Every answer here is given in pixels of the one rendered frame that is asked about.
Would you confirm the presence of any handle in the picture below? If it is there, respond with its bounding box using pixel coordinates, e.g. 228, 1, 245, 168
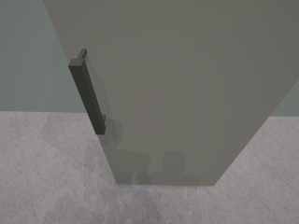
68, 49, 106, 135

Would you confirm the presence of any fridge door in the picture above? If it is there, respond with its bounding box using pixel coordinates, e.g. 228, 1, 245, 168
43, 0, 299, 187

